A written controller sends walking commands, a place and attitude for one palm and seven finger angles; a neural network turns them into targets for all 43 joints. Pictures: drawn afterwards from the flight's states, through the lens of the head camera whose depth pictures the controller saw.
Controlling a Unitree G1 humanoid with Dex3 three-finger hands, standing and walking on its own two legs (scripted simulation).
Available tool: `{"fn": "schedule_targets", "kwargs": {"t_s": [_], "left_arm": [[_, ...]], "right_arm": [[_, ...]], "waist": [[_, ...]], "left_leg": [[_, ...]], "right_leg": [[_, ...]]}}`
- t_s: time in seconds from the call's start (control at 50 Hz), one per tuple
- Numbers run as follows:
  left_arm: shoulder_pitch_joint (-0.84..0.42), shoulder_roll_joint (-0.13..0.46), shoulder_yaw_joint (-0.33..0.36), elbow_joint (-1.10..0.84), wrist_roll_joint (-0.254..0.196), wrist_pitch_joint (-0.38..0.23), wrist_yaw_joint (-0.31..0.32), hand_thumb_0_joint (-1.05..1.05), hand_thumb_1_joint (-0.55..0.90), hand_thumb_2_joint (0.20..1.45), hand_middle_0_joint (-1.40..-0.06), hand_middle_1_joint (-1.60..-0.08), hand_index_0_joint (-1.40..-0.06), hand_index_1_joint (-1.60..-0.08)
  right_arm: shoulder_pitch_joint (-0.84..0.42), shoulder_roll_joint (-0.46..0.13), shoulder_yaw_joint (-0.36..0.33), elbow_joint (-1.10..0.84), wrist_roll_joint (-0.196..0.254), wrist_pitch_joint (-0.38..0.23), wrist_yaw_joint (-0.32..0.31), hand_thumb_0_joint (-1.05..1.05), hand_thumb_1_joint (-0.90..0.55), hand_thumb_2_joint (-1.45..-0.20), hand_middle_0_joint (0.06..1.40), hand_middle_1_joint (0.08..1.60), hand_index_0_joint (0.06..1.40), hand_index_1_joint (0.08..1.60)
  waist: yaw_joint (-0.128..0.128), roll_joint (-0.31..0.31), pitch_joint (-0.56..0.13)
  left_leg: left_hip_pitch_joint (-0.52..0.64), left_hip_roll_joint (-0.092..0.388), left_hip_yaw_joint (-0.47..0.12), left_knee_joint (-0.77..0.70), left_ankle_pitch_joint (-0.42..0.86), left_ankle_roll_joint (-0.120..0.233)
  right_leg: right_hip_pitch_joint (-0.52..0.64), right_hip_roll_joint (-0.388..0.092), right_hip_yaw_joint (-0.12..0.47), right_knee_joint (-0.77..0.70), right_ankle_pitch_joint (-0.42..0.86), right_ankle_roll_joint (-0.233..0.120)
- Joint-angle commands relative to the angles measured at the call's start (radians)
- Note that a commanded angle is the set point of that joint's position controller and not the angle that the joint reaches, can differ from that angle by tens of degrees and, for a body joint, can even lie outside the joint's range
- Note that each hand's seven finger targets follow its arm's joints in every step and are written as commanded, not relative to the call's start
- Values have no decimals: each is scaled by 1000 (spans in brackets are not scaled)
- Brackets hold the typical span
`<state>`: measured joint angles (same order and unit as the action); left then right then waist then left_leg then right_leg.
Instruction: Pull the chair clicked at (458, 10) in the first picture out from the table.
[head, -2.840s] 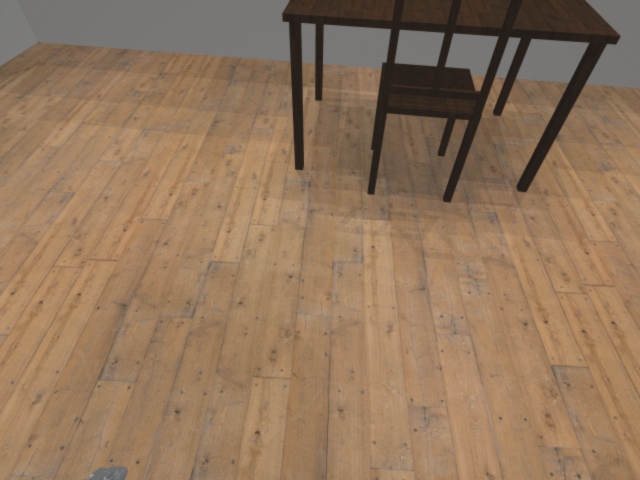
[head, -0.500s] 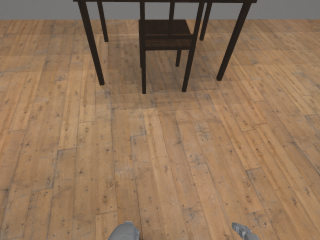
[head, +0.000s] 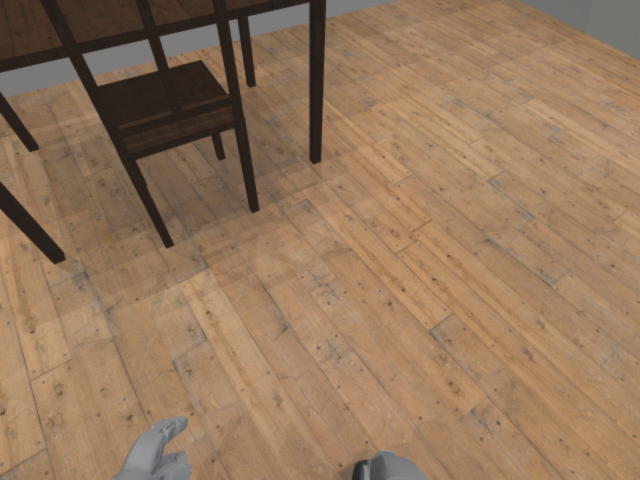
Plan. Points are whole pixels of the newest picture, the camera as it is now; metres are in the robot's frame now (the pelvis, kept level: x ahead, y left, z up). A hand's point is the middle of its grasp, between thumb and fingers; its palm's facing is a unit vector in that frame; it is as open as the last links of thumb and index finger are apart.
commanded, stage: walk to a spot facing it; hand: left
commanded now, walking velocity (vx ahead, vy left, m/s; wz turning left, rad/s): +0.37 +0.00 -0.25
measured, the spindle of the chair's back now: (159, 55) +1.08 +0.39 -0.05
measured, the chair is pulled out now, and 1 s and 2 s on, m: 0.00 0.00 0.00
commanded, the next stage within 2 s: turn to face it in 0.82 s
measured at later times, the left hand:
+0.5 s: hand (173, 411) +0.25 +0.23 -0.19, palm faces -0.07 -0.98 -0.17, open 7.3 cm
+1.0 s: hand (273, 228) +0.60 +0.09 -0.17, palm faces -0.30 -0.93 -0.21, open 7.4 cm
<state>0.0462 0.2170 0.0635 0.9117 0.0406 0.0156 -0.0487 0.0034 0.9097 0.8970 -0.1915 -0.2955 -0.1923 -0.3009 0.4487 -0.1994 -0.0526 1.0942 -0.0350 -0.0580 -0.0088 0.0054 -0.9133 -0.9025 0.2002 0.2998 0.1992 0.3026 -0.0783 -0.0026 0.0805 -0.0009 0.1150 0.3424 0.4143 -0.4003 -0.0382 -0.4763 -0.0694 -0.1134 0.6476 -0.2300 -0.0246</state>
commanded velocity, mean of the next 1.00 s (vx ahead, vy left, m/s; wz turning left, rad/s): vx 0.30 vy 0.00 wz -0.23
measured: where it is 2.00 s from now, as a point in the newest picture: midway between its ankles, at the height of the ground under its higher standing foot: (346, 351)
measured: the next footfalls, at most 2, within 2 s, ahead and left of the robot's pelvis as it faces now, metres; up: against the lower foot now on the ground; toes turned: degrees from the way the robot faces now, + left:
right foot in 0.04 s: +0.14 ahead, -0.12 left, +0.00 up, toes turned -8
left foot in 0.38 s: +0.31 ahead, +0.12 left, +0.00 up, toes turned +7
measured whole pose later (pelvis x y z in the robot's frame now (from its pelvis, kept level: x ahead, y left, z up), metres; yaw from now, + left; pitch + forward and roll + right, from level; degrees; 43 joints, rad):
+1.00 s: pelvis +0.44 -0.06 -0.02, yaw -18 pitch -1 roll +0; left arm 0.12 0.19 0.06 0.97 0.02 -0.05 -0.01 0.00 0.91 0.90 -0.20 -0.30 -0.20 -0.30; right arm 0.38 -0.14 -0.05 1.11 -0.01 -0.02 -0.01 0.01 -0.91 -0.90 0.20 0.30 0.20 0.30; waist -0.03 0.02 0.11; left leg -0.32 0.15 0.11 1.27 -0.47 -0.04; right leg -0.40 -0.01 -0.16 0.65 -0.25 -0.08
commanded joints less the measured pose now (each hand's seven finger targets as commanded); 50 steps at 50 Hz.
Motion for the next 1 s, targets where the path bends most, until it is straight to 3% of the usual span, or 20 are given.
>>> {"fn": "schedule_targets", "kwargs": {"t_s": [0.0, 0.02, 0.04, 0.08, 0.16, 0.28, 0.32, 0.34, 0.36, 0.38, 0.4, 0.44, 0.48, 0.66, 0.78, 0.84, 0.86, 0.88, 0.9, 0.98], "left_arm": [[333, 164, 39, 55, 1, -61, 22, 0, 900, 900, -200, -300, -200, -300], [449, 283, 68, 83, -15, -65, 36, 0, 900, 900, -200, -300, -200, -300], [452, 291, 71, 92, -34, -58, 46, 0, 900, 900, -200, -300, -200, -300], [309, 196, 43, 70, -29, -60, 55, 0, 900, 900, -200, -300, -200, -300], [168, 112, 18, 61, -15, -78, 60, 0, 900, 900, -200, -300, -200, -300], [194, 130, 26, 81, -16, -74, 47, 0, 900, 900, -200, -300, -200, -300], [192, 127, 27, 82, -21, -65, 43, 0, 900, 900, -200, -300, -200, -300], [200, 98, 22, 79, -20, -63, 40, 0, 900, 900, -200, -300, -200, -300], [214, 30, 12, 59, -28, -60, 33, 0, 900, 900, -200, -300, -200, -300], [181, 25, 4, 26, -24, -65, 36, 0, 900, 900, -200, -300, -200, -300], [152, 55, 13, 33, -18, -62, 40, 0, 900, 900, -200, -300, -200, -300], [173, 53, 17, 62, -12, -59, 22, 0, 900, 900, -200, -300, -200, -300], [235, 18, 17, 88, -8, -36, 21, 0, 900, 900, -200, -300, -200, -300], [96, -28, 14, 19, -6, -11, 10, 0, 900, 900, -200, -300, -200, -300], [24, -27, 12, -11, -11, -31, 9, 0, 900, 900, -200, -300, -200, -300], [292, 40, 31, 65, -5, -54, 18, 0, 900, 900, -200, -300, -200, -300], [420, 138, 56, 97, -1, -68, 28, 0, 900, 900, -200, -300, -200, -300], [502, 251, 80, 111, -14, -72, 41, 0, 900, 900, -200, -300, -200, -300], [485, 270, 78, 110, -36, -66, 52, 0, 900, 900, -200, -300, -200, -300], [215, 84, 11, 68, -22, -82, 75, 0, 900, 900, -200, -300, -200, -300]], "right_arm": [[-7, -123, -10, -62, 24, -15, 11, 0, -900, -900, 200, 300, 200, 300], [-11, -59, 6, -109, 32, -21, 6, 0, -900, -900, 200, 300, 200, 300], [-118, -99, -3, -130, 35, -19, -1, 0, -900, -900, 200, 300, 200, 300], [-181, -81, -8, -129, 21, -12, 1, 0, -900, -900, 200, 300, 200, 300], [-45, -18, -4, -75, 7, 26, 10, 0, -900, -900, 200, 300, 200, 300], [-125, -15, -10, -114, 9, 5, 31, 0, -900, -900, 200, 300, 200, 300], [-69, -54, -17, -95, 7, -5, 27, 0, -900, -900, 200, 300, 200, 300], [17, -100, -29, -71, 5, -10, 19, 0, -900, -900, 200, 300, 200, 300], [128, -205, -50, -52, -12, -16, 9, 0, -900, -900, 200, 300, 200, 300], [190, -241, -52, -37, -14, -13, 4, 0, -900, -900, 200, 300, 200, 300], [113, -199, -40, -44, -7, -8, -7, 0, -900, -900, 200, 300, 200, 300], [-38, -118, -15, -91, 1, -20, -7, 0, -900, -900, 200, 300, 200, 300], [-86, -86, -8, -91, 5, -30, -10, 0, -900, -900, 200, 300, 200, 300], [15, -56, -16, -37, 14, -34, -13, 0, -900, -900, 200, 300, 200, 300], [43, -78, -26, -18, 3, -17, -11, 0, -900, -900, 200, 300, 200, 300], [-11, -118, -34, -39, 14, -12, -7, 0, -900, -900, 200, 300, 200, 300], [-1, -88, -27, -53, 28, -12, 5, 0, -900, -900, 200, 300, 200, 300], [5, -12, -13, -94, 40, -17, 1, 0, -900, -900, 200, 300, 200, 300], [-90, -35, -13, -118, 41, -11, -7, 0, -900, -900, 200, 300, 200, 300], [-60, 5, 4, -54, 14, 28, -10, 0, -900, -900, 200, 300, 200, 300]], "waist": [[205, -60, -262], [215, -248, -362], [238, -151, -328], [167, -57, -134], [33, -102, -70], [45, -128, -17], [10, -65, -22], [-29, 54, -46], [-65, 302, -84], [-78, 408, -98], [-52, 295, -54], [23, 98, 17], [72, 98, 18], [45, 105, 48], [29, 132, 39], [167, 101, -132], [224, -44, -248], [218, -255, -349], [227, -163, -339], [72, -33, -136]], "left_leg": [[-313, 132, -41, 500, 583, 38], [-635, -25, -83, 819, -168, -17], [-689, -6, -233, 935, -188, 8], [-718, 63, -299, 921, -29, 8], [-498, 73, -263, 635, 48, -16], [-314, 5, -192, 273, 172, -4], [-161, -24, -161, 161, 198, -3], [-30, 14, -233, 97, 112, 12], [72, 234, -545, -79, -56, 85], [87, 377, -799, -236, -142, 146], [4, 398, -797, -261, -189, 163], [-110, 333, -595, -252, -96, 145], [-181, 268, -385, -248, 57, 115], [-29, 230, -137, -243, 368, 142], [47, 247, -58, -110, 656, 129], [-11, 207, 0, 286, 920, 75], [-260, 155, -3, 563, 637, 34], [-568, -26, -75, 919, -170, -18], [-618, -15, -241, 1025, -198, 0], [-508, 64, -320, 871, 23, 5]], "right_leg": [[670, -84, 119, -167, 48, -109], [894, -380, 582, -242, 233, -244], [810, -400, 611, -291, 312, -279], [573, -311, 434, -326, 237, -225], [241, -189, 184, -393, 170, -152], [150, -141, 197, -387, -98, -123], [114, -98, 170, -292, -126, -96], [44, -54, 150, -118, -103, -75], [-94, 64, 32, 208, -203, -21], [-199, 109, 55, 471, -355, -9], [-237, 38, 134, 606, -279, -19], [-235, -34, 139, 633, -113, -11], [-158, -48, 129, 601, -37, 9], [-241, -74, 27, 267, 96, 52], [-102, 5, -49, 37, 35, -7], [298, 95, -110, -96, 72, -52], [603, -52, 64, -115, 142, -100], [797, -358, 562, -197, 389, -239], [723, -392, 591, -282, 474, -276], [296, -268, 197, -309, 554, -152]]}}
